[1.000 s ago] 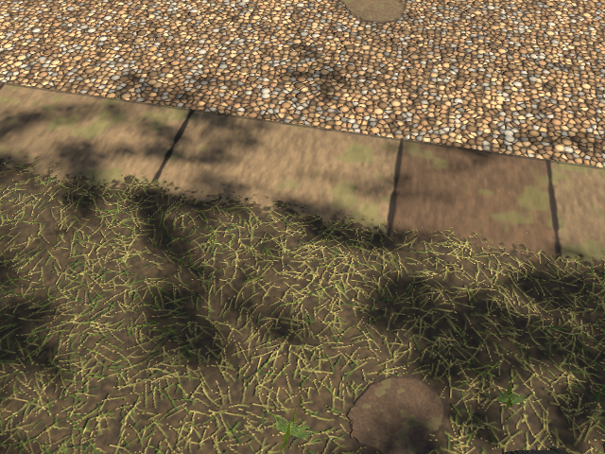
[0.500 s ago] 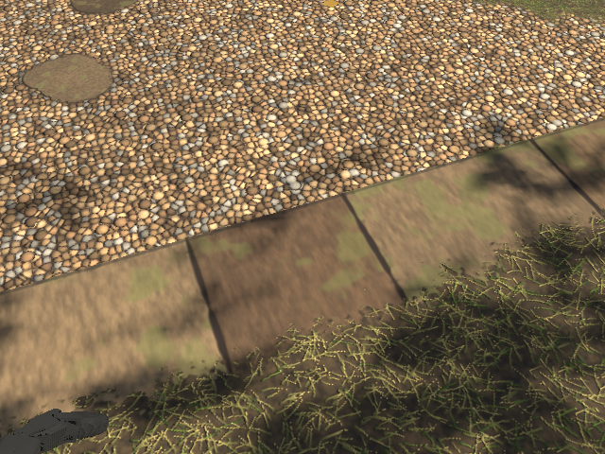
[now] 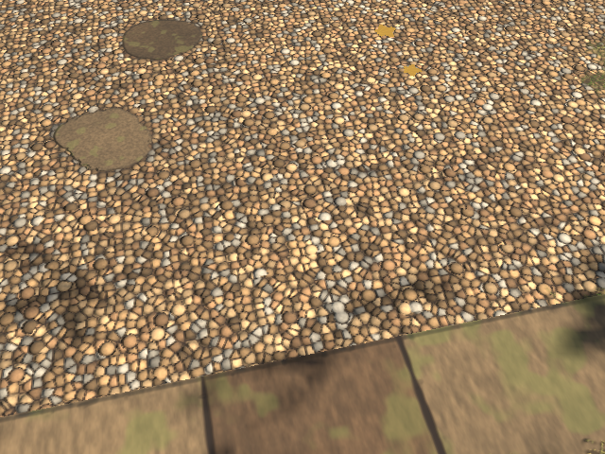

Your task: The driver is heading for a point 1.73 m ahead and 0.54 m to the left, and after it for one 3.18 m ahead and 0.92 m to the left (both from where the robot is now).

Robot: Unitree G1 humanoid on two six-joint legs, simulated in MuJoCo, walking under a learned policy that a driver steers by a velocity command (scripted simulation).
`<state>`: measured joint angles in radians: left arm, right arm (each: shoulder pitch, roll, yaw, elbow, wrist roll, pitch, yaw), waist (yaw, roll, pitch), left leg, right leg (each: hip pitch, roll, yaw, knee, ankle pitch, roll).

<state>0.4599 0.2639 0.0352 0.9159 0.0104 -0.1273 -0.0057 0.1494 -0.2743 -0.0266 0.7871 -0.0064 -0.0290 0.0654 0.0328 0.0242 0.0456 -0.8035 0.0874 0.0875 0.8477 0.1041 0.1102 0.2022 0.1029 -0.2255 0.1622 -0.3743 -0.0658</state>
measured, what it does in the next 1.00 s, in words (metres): walks ahead, turning left: left foot, then right foot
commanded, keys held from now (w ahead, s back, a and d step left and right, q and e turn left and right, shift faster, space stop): w+q+shift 0.54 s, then w+shift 0.14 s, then w+e+shift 0.32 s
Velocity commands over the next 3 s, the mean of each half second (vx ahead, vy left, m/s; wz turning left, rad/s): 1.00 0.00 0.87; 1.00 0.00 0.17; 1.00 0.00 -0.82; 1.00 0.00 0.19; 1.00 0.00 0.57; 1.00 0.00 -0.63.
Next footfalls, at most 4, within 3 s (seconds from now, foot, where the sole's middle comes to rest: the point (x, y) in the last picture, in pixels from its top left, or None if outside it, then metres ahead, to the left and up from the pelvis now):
0.12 left None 0.31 0.05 -0.76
0.54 right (319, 329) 0.77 0.02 -0.76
0.96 left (162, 273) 0.92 0.43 -0.76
1.40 right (198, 150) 1.39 0.41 -0.76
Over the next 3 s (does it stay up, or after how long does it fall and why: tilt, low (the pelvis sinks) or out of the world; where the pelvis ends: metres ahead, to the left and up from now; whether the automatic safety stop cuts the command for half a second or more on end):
stays up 2.64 0.85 0.00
